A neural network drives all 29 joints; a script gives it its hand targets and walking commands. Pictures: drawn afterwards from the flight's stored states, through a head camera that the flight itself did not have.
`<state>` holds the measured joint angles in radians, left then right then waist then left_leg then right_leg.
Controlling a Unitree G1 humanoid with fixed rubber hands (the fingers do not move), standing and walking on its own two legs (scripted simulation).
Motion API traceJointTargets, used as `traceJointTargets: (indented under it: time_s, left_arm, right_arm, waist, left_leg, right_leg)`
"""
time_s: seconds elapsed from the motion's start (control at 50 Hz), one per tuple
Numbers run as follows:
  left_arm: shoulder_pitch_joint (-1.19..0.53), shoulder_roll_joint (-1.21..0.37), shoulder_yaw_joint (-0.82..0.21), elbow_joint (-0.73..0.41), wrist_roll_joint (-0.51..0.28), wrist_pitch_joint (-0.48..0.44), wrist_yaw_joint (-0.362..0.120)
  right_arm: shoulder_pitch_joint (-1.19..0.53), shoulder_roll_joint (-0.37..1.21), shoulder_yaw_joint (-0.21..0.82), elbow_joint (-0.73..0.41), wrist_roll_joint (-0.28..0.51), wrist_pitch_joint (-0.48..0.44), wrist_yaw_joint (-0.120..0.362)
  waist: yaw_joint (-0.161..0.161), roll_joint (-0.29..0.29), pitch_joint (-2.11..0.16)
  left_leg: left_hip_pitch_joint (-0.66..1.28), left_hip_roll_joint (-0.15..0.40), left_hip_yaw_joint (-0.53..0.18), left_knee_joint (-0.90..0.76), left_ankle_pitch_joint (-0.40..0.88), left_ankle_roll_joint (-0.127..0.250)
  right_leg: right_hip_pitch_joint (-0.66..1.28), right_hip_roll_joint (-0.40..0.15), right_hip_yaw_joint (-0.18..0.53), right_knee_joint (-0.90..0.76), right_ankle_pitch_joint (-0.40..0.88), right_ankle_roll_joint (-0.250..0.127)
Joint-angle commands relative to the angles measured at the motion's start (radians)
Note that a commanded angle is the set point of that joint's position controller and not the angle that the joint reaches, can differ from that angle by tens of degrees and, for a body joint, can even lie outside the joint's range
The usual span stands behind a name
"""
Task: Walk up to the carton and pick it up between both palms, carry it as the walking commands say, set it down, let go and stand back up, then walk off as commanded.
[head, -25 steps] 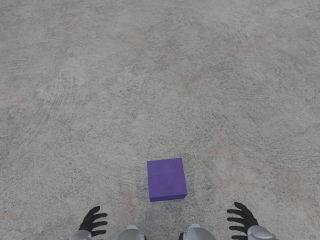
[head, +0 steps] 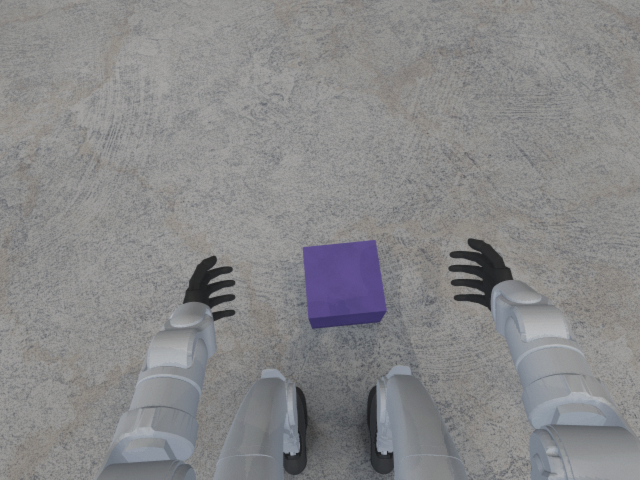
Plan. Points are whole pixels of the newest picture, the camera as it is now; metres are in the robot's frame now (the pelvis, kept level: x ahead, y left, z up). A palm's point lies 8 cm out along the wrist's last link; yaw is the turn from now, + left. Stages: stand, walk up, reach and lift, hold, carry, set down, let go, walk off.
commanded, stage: reach and lift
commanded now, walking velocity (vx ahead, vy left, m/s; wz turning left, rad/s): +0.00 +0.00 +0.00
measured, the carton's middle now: (342, 286) +0.49 -0.02 -0.60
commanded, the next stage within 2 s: none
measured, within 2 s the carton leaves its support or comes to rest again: neither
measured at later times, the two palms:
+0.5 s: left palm (225, 228) +0.46 +0.17 -0.13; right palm (470, 204) +0.49 -0.22 -0.13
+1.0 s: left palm (240, 239) +0.48 +0.17 -0.21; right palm (453, 219) +0.50 -0.22 -0.21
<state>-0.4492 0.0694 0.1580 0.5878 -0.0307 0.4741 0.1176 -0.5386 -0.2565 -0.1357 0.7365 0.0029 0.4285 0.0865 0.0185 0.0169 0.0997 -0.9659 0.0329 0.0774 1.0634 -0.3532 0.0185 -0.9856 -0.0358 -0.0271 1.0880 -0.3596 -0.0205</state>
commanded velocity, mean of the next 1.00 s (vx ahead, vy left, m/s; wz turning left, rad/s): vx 0.00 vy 0.00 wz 0.00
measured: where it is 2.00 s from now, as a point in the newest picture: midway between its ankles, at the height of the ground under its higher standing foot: (338, 444)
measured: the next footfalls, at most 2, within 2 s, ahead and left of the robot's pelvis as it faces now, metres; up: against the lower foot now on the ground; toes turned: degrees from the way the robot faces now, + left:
none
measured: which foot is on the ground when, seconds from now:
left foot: down 0.00-1.00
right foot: down 0.00-1.00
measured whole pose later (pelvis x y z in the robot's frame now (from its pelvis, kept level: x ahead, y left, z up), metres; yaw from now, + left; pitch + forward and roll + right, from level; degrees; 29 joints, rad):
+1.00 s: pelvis +0.01 +0.00 -0.09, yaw +2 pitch +50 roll +2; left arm -0.94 0.09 0.32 0.79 0.00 0.06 0.14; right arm -1.06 -0.33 -0.28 1.00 -0.01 0.04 0.07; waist 0.01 0.01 -0.15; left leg -1.80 0.03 0.05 1.31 -0.38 0.01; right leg -1.81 -0.04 -0.04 1.34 -0.39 -0.03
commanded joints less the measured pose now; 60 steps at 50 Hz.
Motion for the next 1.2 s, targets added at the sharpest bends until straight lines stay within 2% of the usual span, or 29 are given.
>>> traceJointTargets:
  time_s: [0.0,0.12,0.22,0.38,0.48,0.6,0.66,0.7,0.8,0.88,0.96,1.06,1.18]
  left_arm:
    - [-0.23,0.054,0.032,-0.025,0.004,-0.044,0.009]
    - [-0.392,0.087,0.085,0.026,0.023,-0.146,0.015]
    - [-0.476,0.111,0.105,0.07,0.021,-0.231,0.018]
    - [-0.567,0.123,0.113,0.084,-0.006,-0.348,0.011]
    - [-0.641,0.147,0.139,0.077,-0.007,-0.39,0.013]
    - [-0.569,0.116,0.148,0.056,0.009,-0.414,-0.005]
    - [-0.551,0.098,0.156,0.036,0.03,-0.421,-0.013]
    - [-0.564,0.083,0.161,0.041,0.043,-0.425,-0.015]
    - [-0.608,0.069,0.178,0.085,0.057,-0.428,-0.006]
    - [-0.619,0.077,0.179,0.123,0.049,-0.429,0.009]
    - [-0.642,0.105,0.161,0.117,0.019,-0.431,0.025]
    - [-0.689,0.131,0.108,0.059,-0.051,-0.421,0.044]
    - [-0.748,0.162,0.073,0.051,-0.101,-0.399,0.065]
  right_arm:
    - [-0.255,-0.097,-0.029,-0.027,-0.008,-0.041,-0.015]
    - [-0.426,-0.113,-0.052,0.025,-0.012,-0.127,-0.045]
    - [-0.517,-0.122,-0.051,0.063,0.007,-0.202,-0.063]
    - [-0.621,-0.15,-0.063,0.088,0.025,-0.314,-0.057]
    - [-0.721,-0.176,-0.076,0.105,0.024,-0.354,-0.05]
    - [-0.641,-0.157,-0.124,0.104,-0.016,-0.378,-0.03]
    - [-0.616,-0.151,-0.151,0.078,-0.038,-0.389,-0.016]
    - [-0.628,-0.144,-0.162,0.08,-0.047,-0.396,-0.009]
    - [-0.672,-0.147,-0.176,0.138,-0.044,-0.405,-0.005]
    - [-0.684,-0.163,-0.175,0.19,-0.032,-0.407,-0.011]
    - [-0.699,-0.186,-0.15,0.183,-0.003,-0.405,-0.027]
    - [-0.745,-0.227,-0.098,0.111,0.05,-0.396,-0.052]
    - [-0.815,-0.257,-0.045,0.08,0.105,-0.375,-0.075]
  waist:
    - [-0.001,-0.076,-0.498]
    - [-0.002,-0.077,-0.653]
    - [0.001,-0.079,-0.807]
    - [-0.008,-0.072,-0.99]
    - [0.002,-0.07,-1.088]
    - [-0.03,-0.064,-1.157]
    - [-0.033,-0.053,-1.146]
    - [-0.03,-0.05,-1.104]
    - [-0.019,-0.054,-1.04]
    - [-0.015,-0.055,-1.059]
    - [-0.016,-0.054,-1.134]
    - [-0.036,-0.046,-1.241]
    - [-0.042,-0.058,-1.253]
  left_leg:
    - [0.14,-0.053,-0.048,-0.157,-0.121,-0.009]
    - [0.053,-0.071,-0.045,-0.101,-0.048,-0.016]
    - [-0.014,-0.085,-0.042,-0.063,0.05,-0.026]
    - [-0.105,-0.097,-0.05,-0.028,0.216,-0.045]
    - [-0.148,-0.098,-0.06,-0.026,0.283,-0.042]
    - [-0.117,-0.106,-0.064,-0.04,0.418,-0.043]
    - [-0.117,-0.108,-0.066,-0.039,0.441,-0.043]
    - [-0.163,-0.107,-0.069,-0.027,0.411,-0.042]
    - [-0.287,-0.105,-0.074,0.041,0.293,-0.045]
    - [-0.347,-0.108,-0.073,0.13,0.255,-0.05]
    - [-0.383,-0.113,-0.068,0.23,0.253,-0.054]
    - [-0.399,-0.121,-0.066,0.347,0.228,-0.054]
    - [-0.479,-0.124,-0.05,0.461,0.12,-0.051]
  right_leg:
    - [0.196,0.056,0.034,-0.177,-0.111,0.006]
    - [0.16,0.057,0.047,-0.147,-0.04,0.027]
    - [0.142,0.065,0.053,-0.11,0.08,0.038]
    - [0.133,0.084,0.071,-0.057,0.311,0.029]
    - [0.146,0.088,0.087,-0.042,0.406,0.02]
    - [0.152,0.082,0.082,-0.054,0.534,0.019]
    - [0.1,0.078,0.077,-0.056,0.528,0.018]
    - [0.03,0.075,0.077,-0.043,0.485,0.019]
    - [-0.147,0.077,0.069,0.028,0.355,0.018]
    - [-0.256,0.086,0.055,0.112,0.309,0.017]
    - [-0.319,0.093,0.048,0.201,0.303,0.017]
    - [-0.361,0.095,0.036,0.313,0.272,0.013]
    - [-0.406,0.089,0.03,0.429,0.17,0.014]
